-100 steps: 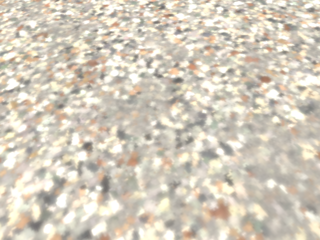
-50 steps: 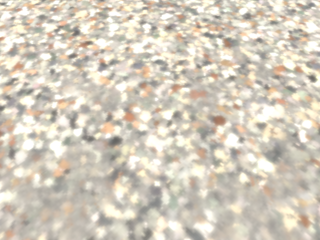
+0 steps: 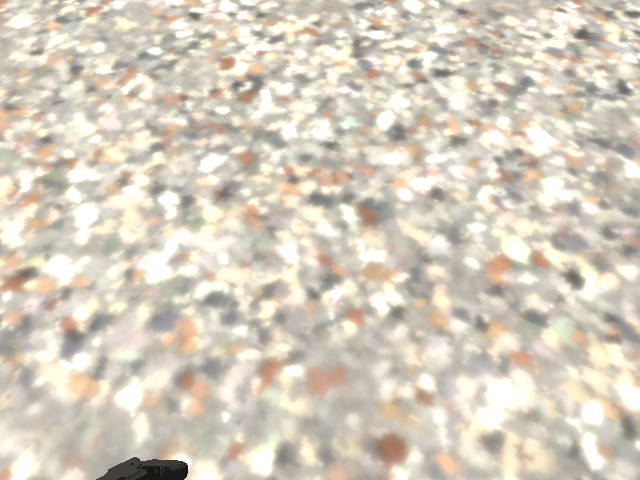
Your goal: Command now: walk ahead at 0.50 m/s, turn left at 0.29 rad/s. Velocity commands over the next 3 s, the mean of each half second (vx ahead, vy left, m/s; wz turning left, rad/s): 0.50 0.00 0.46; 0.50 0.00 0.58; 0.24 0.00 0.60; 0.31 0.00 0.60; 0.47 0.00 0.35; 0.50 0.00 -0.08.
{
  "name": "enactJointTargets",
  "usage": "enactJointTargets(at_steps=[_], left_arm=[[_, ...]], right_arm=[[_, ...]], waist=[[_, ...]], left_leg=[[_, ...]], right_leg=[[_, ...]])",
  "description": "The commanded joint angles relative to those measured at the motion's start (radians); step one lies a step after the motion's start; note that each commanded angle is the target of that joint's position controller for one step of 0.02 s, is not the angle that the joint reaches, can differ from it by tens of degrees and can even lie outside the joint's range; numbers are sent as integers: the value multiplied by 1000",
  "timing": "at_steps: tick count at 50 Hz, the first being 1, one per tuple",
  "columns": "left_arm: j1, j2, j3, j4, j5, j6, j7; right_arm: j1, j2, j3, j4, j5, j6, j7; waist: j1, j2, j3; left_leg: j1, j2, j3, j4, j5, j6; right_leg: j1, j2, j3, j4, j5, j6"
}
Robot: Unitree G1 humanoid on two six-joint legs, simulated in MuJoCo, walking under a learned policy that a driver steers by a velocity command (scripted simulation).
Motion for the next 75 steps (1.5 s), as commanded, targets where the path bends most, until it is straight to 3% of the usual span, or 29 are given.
enactJointTargets(at_steps=[1,2,3,4,5,8,12,22,25,27,28,29,30,31,32,34,36,39,50,53,55,56,57,58,60,61,63,66,75], left_arm=[[290,161,56,32,16,-38,28],[440,256,78,39,44,-45,45],[431,317,96,37,37,-29,39],[360,220,78,23,12,-18,33],[280,149,59,13,3,-20,30],[239,94,45,30,-4,-38,37],[297,115,55,59,-16,-66,39],[424,151,64,119,-9,-51,49],[434,177,69,130,-5,-32,57],[426,211,78,131,-4,-13,60],[418,223,81,125,-6,-3,58],[401,214,79,103,-8,0,54],[431,90,53,28,-20,-8,35],[313,162,67,-16,-11,-20,29],[233,152,63,-43,-17,-32,24],[267,141,58,-21,-11,-38,27],[312,137,58,-13,19,0,25],[271,116,53,-37,21,30,15],[-92,127,33,-179,3,14,1],[-10,156,39,-172,-2,-1,9],[209,200,57,-113,4,-23,35],[355,257,69,-103,24,-39,49],[369,354,90,-120,35,-27,50],[335,287,84,-130,2,-7,44],[234,142,41,-134,-6,-2,43],[224,126,33,-129,-6,-3,46],[222,145,37,-115,-11,-7,46],[215,171,47,-111,-7,-11,47],[243,234,76,-102,-4,33,41]], right_arm=[[-37,-171,-35,-52,7,-7,-4],[-31,-106,-18,-101,30,-10,0],[72,-58,-14,-112,47,0,-7],[17,-152,-39,-91,17,17,-13],[-40,-134,-40,-99,11,18,-4],[-65,-95,-41,-102,-13,48,20],[-153,-76,-42,-142,-16,75,41],[-477,-65,-17,-272,-21,71,73],[-475,-81,-23,-285,-26,72,69],[-365,-107,-39,-260,-27,69,58],[-246,-129,-53,-226,-29,59,49],[-83,-189,-80,-176,-41,52,33],[-83,-317,-111,-184,-40,54,20],[-54,-333,-115,-204,-8,66,17],[-95,-309,-108,-189,-3,72,8],[-189,-213,-82,-191,7,60,0],[-230,-174,-66,-202,17,43,0],[-180,-207,-72,-192,18,21,6],[12,-232,-76,-175,3,27,-7],[-46,-255,-81,-194,-1,28,-18],[-96,-263,-83,-203,13,21,-9],[-99,-207,-68,-233,32,13,-3],[56,-100,-47,-258,74,24,-16],[62,-212,-62,-230,19,42,-29],[-53,-207,-68,-230,1,62,-17],[-78,-193,-68,-237,-5,74,-6],[-71,-171,-65,-242,-11,105,17],[-112,-158,-62,-271,-7,121,29],[-317,-147,-39,-376,-6,138,53]], waist=[[193,50,-145],[232,-78,-296],[174,-246,-375],[155,-83,-257],[130,-35,-122],[75,-73,-26],[64,-50,-15],[130,-43,60],[113,-59,37],[61,-81,-38],[10,-67,-110],[-67,6,-203],[-3,247,-281],[-42,138,-330],[-24,73,-186],[65,2,-50],[115,24,-60],[116,33,-52],[-14,94,2],[45,113,-2],[149,77,-103],[200,18,-235],[129,-248,-415],[108,-127,-405],[86,-19,-177],[81,-66,-137],[60,-127,-107],[44,-109,-125],[96,-139,-93]], left_leg=[[-152,194,-98,357,740,94],[-383,110,-44,662,391,64],[-636,-9,-5,902,-195,51],[-692,60,-70,976,-132,62],[-697,95,-77,955,-43,59],[-626,150,-57,890,54,32],[-708,166,-39,876,161,9],[-724,139,93,445,324,35],[-645,79,145,384,197,86],[-506,5,171,361,87,132],[-359,-30,162,303,88,159],[-106,26,41,228,80,203],[213,340,-460,186,57,338],[243,412,-765,41,100,386],[158,390,-586,26,183,355],[-87,296,-392,4,391,274],[-194,231,-301,-17,495,252],[-236,189,-265,-42,520,247],[-50,185,-350,32,585,191],[-90,182,-370,116,702,135],[-160,91,-319,382,882,69],[-303,32,-284,632,626,38],[-569,-134,-141,957,-252,0],[-613,-55,-137,1059,-242,7],[-625,12,-106,1023,-128,-15],[-620,37,-98,990,-100,-26],[-569,38,-73,971,-61,-47],[-582,41,-57,924,-18,-57],[-441,74,49,505,51,-33]], right_leg=[[427,3,27,-104,-14,-54],[700,-264,315,-129,-128,-113],[812,-453,663,-230,-154,-201],[694,-398,617,-251,-251,-181],[552,-351,462,-289,-232,-153],[366,-245,200,-370,-57,-90],[378,-235,61,-404,90,-97],[520,-241,-160,-373,303,-86],[603,-253,-209,-254,609,-71],[629,-256,-231,-44,858,-66],[585,-250,-239,144,817,-57],[406,-226,-247,419,575,-22],[-51,-57,-228,783,-293,40],[-209,37,7,923,-434,56],[-294,-28,60,898,-325,43],[-186,-89,62,716,-226,41],[-74,-100,68,639,-220,64],[-88,-90,44,544,-167,90],[-192,-9,48,123,57,83],[2,29,60,8,-3,47],[319,54,43,-103,73,7],[576,-131,195,-98,126,-35],[841,-485,586,-79,484,-182],[738,-457,655,-86,530,-206],[509,-343,346,-128,586,-158],[451,-297,257,-156,583,-134],[350,-255,154,-200,596,-132],[327,-272,84,-224,586,-161],[286,-290,-61,-194,223,-114]])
